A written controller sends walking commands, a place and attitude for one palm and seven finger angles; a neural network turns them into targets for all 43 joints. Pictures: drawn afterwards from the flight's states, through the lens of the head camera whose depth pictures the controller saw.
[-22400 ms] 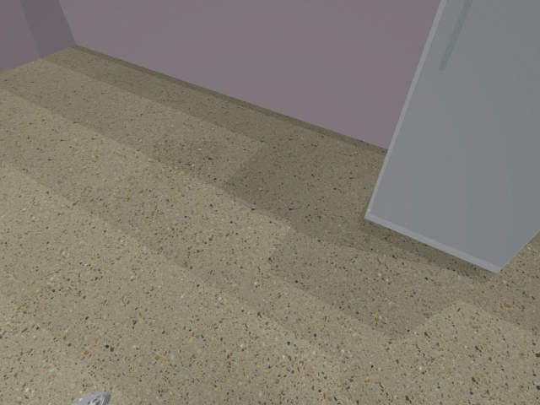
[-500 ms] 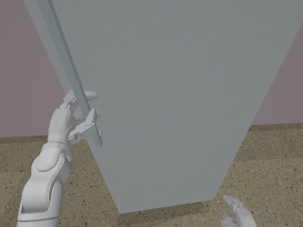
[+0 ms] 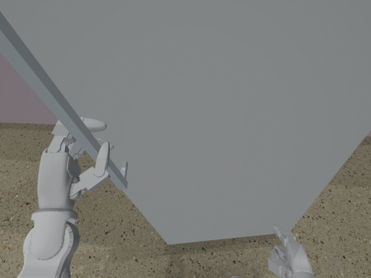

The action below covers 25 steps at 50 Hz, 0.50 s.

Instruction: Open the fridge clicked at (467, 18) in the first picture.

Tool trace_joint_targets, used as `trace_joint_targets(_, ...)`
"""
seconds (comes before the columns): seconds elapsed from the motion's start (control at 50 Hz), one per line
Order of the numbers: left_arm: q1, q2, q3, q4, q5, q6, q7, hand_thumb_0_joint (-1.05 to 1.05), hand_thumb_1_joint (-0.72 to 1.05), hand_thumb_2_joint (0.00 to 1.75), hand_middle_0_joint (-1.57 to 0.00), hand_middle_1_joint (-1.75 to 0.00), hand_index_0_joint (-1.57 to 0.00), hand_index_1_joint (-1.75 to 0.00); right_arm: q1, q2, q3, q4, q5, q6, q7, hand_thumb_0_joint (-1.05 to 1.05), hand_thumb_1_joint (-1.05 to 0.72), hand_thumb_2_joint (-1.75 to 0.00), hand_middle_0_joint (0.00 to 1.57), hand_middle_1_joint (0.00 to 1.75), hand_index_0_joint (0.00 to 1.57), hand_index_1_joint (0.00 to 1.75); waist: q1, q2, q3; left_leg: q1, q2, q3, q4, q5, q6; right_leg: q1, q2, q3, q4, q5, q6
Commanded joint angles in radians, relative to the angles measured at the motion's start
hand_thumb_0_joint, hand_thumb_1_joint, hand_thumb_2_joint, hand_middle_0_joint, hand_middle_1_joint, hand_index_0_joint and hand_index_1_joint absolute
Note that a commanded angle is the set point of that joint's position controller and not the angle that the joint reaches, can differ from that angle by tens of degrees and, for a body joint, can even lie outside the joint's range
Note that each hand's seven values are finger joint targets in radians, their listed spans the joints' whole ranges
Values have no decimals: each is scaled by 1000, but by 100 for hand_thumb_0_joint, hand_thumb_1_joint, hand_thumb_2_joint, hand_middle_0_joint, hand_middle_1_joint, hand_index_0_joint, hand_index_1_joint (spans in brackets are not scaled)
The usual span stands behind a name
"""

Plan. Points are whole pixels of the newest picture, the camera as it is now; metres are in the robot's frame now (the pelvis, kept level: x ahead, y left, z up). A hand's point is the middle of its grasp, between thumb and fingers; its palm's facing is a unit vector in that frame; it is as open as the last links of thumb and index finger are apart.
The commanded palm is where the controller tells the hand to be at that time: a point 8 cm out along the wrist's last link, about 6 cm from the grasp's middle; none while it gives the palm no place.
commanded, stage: walk backward, drawing the door open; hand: left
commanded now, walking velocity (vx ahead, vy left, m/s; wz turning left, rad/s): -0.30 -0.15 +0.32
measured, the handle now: (68, 101) +0.31 +0.15 +0.28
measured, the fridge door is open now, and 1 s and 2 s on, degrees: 13 44 82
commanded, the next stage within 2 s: stop walking and hold the door back in 1.74 s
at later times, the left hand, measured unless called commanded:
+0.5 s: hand (113, 268) +0.12 +0.08 +0.19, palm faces +0.23 -0.95 -0.23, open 6.3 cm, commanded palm +0.08 +0.12 +0.19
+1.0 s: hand out of the picture +0.02 -0.01 +0.18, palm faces +0.61 -0.76 -0.23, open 6.3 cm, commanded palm -0.04 +0.01 +0.19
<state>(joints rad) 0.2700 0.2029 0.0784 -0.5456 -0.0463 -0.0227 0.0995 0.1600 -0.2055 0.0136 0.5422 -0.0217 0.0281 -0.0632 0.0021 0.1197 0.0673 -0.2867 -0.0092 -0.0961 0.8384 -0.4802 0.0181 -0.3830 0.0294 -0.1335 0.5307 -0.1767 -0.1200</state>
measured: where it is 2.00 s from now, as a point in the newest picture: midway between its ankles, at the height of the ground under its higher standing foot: outside the picture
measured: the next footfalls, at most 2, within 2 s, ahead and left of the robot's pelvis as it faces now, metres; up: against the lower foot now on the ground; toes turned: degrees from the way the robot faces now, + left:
left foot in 0.32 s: -0.06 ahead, +0.10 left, +0.00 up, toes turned +10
right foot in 0.60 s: -0.02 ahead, -0.25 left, +0.00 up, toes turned +21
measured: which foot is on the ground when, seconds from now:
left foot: up 0.00-0.30, down 0.32-0.62, up 0.64-0.86, down 0.88-1.00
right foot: down 0.00-0.32, up 0.34-0.58, down 0.60-0.88, up 0.90-1.00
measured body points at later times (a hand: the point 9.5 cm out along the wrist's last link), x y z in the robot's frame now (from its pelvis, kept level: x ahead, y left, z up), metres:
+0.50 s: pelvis -0.08 -0.09 +0.01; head -0.05 -0.08 +0.46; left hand +0.10 +0.13 +0.20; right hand +0.13 -0.24 -0.08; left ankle -0.10 +0.09 -0.73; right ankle -0.03 -0.21 -0.67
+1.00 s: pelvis -0.12 -0.27 +0.01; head -0.08 -0.23 +0.45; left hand -0.01 +0.03 +0.20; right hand +0.15 -0.35 -0.08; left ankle -0.21 -0.15 -0.73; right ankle -0.04 -0.32 -0.66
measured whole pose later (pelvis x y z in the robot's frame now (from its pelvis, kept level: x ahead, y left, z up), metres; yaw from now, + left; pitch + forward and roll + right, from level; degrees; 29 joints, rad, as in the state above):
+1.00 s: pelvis -0.12 -0.27 +0.01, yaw +38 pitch -1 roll +0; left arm 0.13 0.26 0.01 -0.52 0.02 -0.13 0.08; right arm 0.15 -0.15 -0.01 0.59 -0.03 -0.11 -0.05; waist -0.04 -0.02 0.15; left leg -0.22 0.04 -0.03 0.47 -0.24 -0.03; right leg -0.54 0.03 -0.05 1.04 -0.47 0.03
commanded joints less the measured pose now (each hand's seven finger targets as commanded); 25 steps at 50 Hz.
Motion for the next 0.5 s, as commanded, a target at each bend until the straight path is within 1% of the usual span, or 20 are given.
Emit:
trace_joint_targets(0.0, -49, 104, 63, -280, 45, -156, -4, 0, 90, 90, -45, -140, -45, -140, -47, -29, -31, -161, 3, -75, -7, 0, -90, -90, 20, 30, 20, 30, -2, -341, -371, -123, -13, 28, 280, -22, -12, 339, -348, 263, -175, 502, 58)
trace_joint_targets(0.02, -50, 107, 65, -297, 51, -168, 3, 0, 90, 90, -45, -140, -45, -140, -57, -28, -26, -161, 0, -77, -12, 0, -90, -90, 20, 30, 20, 30, -2, -300, -398, -124, -13, 47, 254, -16, -20, 367, -343, 233, -161, 524, 25)
trace_joint_targets(0.06, -41, 110, 62, -307, 55, -184, 18, 0, 90, 90, -45, -140, -45, -140, -77, -25, -16, -160, -3, -73, -17, 0, -90, -90, 20, 30, 20, 30, 7, -259, -411, -117, -22, 79, 200, -13, -19, 372, -338, 222, -185, 466, 30)
trace_joint_targets(0.08, -75, 126, 58, -325, 54, -189, 23, 0, 90, 90, -45, -140, -45, -140, -86, -33, -17, -154, 1, -69, -13, 0, -90, -90, 20, 30, 20, 30, 6, -260, -420, -116, -12, 92, 147, -37, -16, 386, -353, 233, -186, 450, 2)
trace_joint_targets(0.12, -60, 109, 33, -357, 59, -196, 34, 0, 90, 90, -45, -140, -45, -140, -78, -27, -10, -167, -3, -76, -18, 0, -90, -90, 20, 30, 20, 30, 14, -254, -399, -86, -17, 119, 78, -38, -5, 374, -355, 218, -229, 366, 5)
trace_joint_targets(0.18, -92, 138, 34, -385, 58, -195, 48, 0, 90, 90, -45, -140, -45, -140, -64, -40, -10, -155, -2, -79, -12, 0, -90, -90, 20, 30, 20, 30, -4, -251, -373, -29, -9, 154, -83, -13, 8, 339, -335, 180, -285, 226, 74)
trace_joint_targets(0.2, -78, 105, 4, -388, 58, -198, 47, 0, 90, 90, -45, -140, -45, -140, -50, -23, -1, -158, -2, -84, -11, 0, -90, -90, 20, 30, 20, 30, -6, -243, -362, -5, -10, 172, -158, 26, 11, 333, -315, 139, -296, 172, 103)
trace_joint_targets(0.22, -91, 112, -4, -400, 59, -199, 46, 0, 90, 90, -45, -140, -45, -140, -37, -31, -1, -158, -4, -88, -9, 0, -90, -90, 20, 30, 20, 30, -17, -228, -338, 33, -8, 183, -242, 64, 12, 291, -287, 104, -306, 99, 139)
trace_joint_targets(0.24, -105, 112, -14, -400, 56, -201, 45, 0, 90, 90, -45, -140, -45, -140, -16, -36, -2, -152, -2, -91, -6, 0, -90, -90, 20, 30, 20, 30, -31, -190, -316, 89, -2, 188, -376, 130, 12, 252, -242, 56, -286, 50, 196)
trace_joint_targets(0.26, -128, 110, -35, -400, 49, -204, 40, 0, 90, 90, -45, -140, -45, -140, 6, -52, -8, -155, 4, -93, -4, 0, -90, -90, 20, 30, 20, 30, -58, -88, -270, 161, 49, 113, -575, 191, 32, 154, -171, 19, -167, -39, 258)
trace_joint_targets(0.28, -143, 120, -41, -418, 45, -219, 39, 0, 90, 90, -45, -140, -45, -140, -34, -95, -26, -190, -2, -96, -5, 0, -90, -90, 20, 30, 20, 30, -51, 155, -222, 138, 288, -251, -715, 218, 124, 23, -55, 11, 145, -150, 294)
trace_joint_targets(0.3, -146, 100, -44, -370, 66, -218, 50, 0, 90, 90, -45, -140, -45, -140, -71, -72, -22, -209, -21, -115, 4, 0, -90, -90, 20, 30, 20, 30, -16, 234, -192, -4, 553, -622, -702, 350, 266, -57, -65, 188, 552, -277, 204)
trace_joint_targets(0.32, -155, 129, -29, -348, 91, -211, 52, 0, 90, 90, -45, -140, -45, -140, -83, -69, -26, -179, -21, -119, 6, 0, -90, -90, 20, 30, 20, 30, -12, 89, -153, -52, 576, -578, -677, 518, 291, -73, -37, 271, 723, -230, 163)
trace_joint_targets(0.34, -213, 125, -38, -443, 89, -200, 26, 0, 90, 90, -45, -140, -45, -140, -116, -57, -36, -176, -16, -121, 10, 0, -90, -90, 20, 30, 20, 30, -11, 40, -105, -70, 499, -435, -646, 558, 241, -103, -50, 270, 736, -219, 161)
trace_joint_targets(0.36, -179, 125, -22, -430, 85, -198, 15, 0, 90, 90, -45, -140, -45, -140, -97, -72, -54, -163, -2, -135, 16, 0, -90, -90, 20, 30, 20, 30, 0, 20, -101, 12, 407, -298, -563, 628, 194, -160, -49, 231, 671, -229, 171)
trace_joint_targets(0.38, -215, 119, -36, -447, 77, -200, 14, 0, 90, 90, -45, -140, -45, -140, -107, -88, -59, -159, 6, -148, 24, 0, -90, -90, 20, 30, 20, 30, 11, 26, -116, 94, 336, -218, -511, 644, 160, -181, -33, 184, 592, -225, 174)
trace_joint_targets(0.4, -159, 58, -82, -348, 70, -183, 15, 0, 90, 90, -45, -140, -45, -140, -123, -97, -60, -129, 6, -162, 30, 0, -90, -90, 20, 30, 20, 30, 14, 76, -104, 96, 285, -149, -485, 654, 117, -141, -33, 158, 498, -224, 173)
trace_joint_targets(0.42, -145, 23, -109, -320, 64, -173, 15, 0, 90, 90, -45, -140, -45, -140, -90, -92, -62, -113, 5, -170, 35, 0, -90, -90, 20, 30, 20, 30, 8, 81, -141, 107, 244, -125, -485, 648, 90, -65, -8, 132, 400, -218, 174)
trace_joint_targets(0.44, -170, 21, -118, -329, 57, -170, 13, 0, 90, 90, -45, -140, -45, -140, -67, -90, -66, -102, 10, -177, 36, 0, -90, -90, 20, 30, 20, 30, -8, 106, -180, 149, 228, -140, -494, 641, 82, -32, 18, 110, 317, -236, 178)
trace_joint_targets(0.48, -211, 58, -87, -354, 52, -185, 13, 0, 90, 90, -45, -140, -45, -140, -60, -85, -67, -84, 9, -188, 32, 0, -90, -90, 20, 30, 20, 30, -23, 125, -210, 179, 231, -211, -505, 614, 96, 38, 36, 104, 172, -267, 183)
